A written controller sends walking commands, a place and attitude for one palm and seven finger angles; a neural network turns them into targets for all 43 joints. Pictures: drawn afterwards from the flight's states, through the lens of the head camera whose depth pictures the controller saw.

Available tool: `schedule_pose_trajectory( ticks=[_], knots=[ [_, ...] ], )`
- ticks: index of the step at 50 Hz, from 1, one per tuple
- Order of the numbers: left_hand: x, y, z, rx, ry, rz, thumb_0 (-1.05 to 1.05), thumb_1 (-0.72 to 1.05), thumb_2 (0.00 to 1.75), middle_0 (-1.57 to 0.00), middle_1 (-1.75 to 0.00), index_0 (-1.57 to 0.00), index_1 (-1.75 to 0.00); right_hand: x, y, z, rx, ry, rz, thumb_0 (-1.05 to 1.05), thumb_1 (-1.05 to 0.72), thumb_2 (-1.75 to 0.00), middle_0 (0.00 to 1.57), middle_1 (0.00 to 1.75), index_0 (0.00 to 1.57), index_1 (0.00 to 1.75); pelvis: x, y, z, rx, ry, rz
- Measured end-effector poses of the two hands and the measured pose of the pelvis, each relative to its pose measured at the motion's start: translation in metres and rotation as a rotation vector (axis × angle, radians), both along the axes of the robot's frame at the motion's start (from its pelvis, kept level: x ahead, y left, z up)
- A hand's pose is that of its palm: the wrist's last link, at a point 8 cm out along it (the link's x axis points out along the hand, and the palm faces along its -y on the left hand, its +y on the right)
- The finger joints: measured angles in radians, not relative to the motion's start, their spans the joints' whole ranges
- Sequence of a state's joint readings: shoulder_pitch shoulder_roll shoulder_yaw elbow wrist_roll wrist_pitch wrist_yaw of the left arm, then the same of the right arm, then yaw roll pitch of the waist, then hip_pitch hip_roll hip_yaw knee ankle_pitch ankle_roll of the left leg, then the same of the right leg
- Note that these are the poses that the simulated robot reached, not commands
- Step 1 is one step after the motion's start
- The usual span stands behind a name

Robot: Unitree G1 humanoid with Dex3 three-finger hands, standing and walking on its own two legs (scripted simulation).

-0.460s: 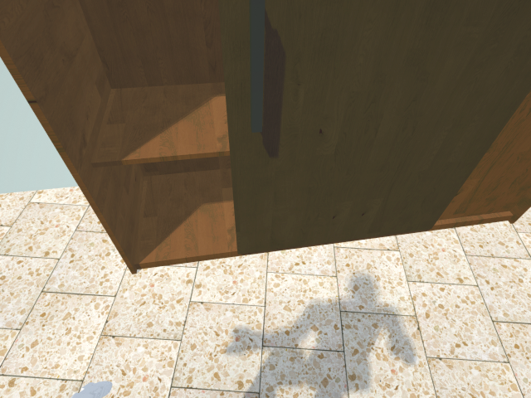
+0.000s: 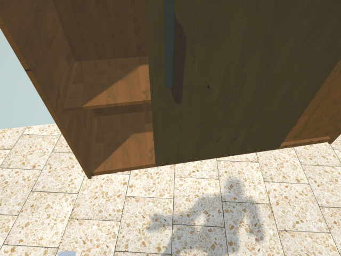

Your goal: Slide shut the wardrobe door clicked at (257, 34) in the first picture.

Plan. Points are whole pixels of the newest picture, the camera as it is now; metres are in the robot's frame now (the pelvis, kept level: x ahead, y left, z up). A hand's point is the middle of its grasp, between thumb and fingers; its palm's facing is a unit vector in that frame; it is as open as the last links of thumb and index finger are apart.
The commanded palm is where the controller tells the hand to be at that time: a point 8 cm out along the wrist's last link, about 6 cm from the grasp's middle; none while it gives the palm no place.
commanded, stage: stand and wait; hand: right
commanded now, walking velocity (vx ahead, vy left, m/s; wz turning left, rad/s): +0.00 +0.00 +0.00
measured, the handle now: (167, 46) +0.76 +0.06 +0.12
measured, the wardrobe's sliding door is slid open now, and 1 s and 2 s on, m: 0.43 0.43 0.43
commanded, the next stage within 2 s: look at it before walking up in 0.36 s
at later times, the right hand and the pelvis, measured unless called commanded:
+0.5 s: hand out of the picture +0.07 -0.23 -0.15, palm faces -0.03 +0.95 -0.33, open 7.4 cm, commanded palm none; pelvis -0.01 +0.01 +0.00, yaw +0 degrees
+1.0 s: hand out of the picture +0.06 -0.23 -0.16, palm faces -0.02 +0.95 -0.32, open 7.4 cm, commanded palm none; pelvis -0.01 +0.01 +0.00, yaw +0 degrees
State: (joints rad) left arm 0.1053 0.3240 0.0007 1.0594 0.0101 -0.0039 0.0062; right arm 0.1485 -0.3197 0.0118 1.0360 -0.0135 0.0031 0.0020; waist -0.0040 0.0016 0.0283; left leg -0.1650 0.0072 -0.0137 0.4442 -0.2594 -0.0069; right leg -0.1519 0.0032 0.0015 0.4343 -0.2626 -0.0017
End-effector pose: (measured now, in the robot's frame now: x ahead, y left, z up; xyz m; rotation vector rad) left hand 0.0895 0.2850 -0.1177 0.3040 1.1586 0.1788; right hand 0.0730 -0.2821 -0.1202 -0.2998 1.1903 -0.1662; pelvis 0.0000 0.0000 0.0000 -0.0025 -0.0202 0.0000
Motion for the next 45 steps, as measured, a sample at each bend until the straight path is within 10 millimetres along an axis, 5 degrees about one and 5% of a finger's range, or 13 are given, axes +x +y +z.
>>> schedule_pose_trajectory(
  ticks=[14,30,45],
  knots=[
    [-0.036,0.009,-0.007,-0.005,0.089,0.033,0.01,0.91,0.9,-0.21,-0.3,-0.21,-0.3,-0.018,0.0,0.002,-0.019,0.047,-0.015,0.01,-0.9,-0.9,0.2,0.3,0.2,0.3,-0.006,0.006,0.002,0.0,-0.003,0.002],
    [-0.031,0.006,-0.005,-0.014,0.061,0.025,0.01,0.91,0.9,-0.21,-0.3,-0.21,-0.3,-0.007,0.008,0.004,-0.005,0.003,-0.005,0.01,-0.9,-0.9,0.2,0.3,0.2,0.3,-0.008,0.008,0.003,0.0,-0.002,0.0],
    [-0.029,0.006,-0.003,-0.008,0.068,0.021,0.01,0.91,0.9,-0.21,-0.3,-0.21,-0.3,-0.018,0.006,0.001,-0.002,0.034,-0.02,0.01,-0.9,-0.9,0.2,0.3,0.2,0.3,-0.007,0.008,0.004,0.002,0.0,-0.002]
  ],
)
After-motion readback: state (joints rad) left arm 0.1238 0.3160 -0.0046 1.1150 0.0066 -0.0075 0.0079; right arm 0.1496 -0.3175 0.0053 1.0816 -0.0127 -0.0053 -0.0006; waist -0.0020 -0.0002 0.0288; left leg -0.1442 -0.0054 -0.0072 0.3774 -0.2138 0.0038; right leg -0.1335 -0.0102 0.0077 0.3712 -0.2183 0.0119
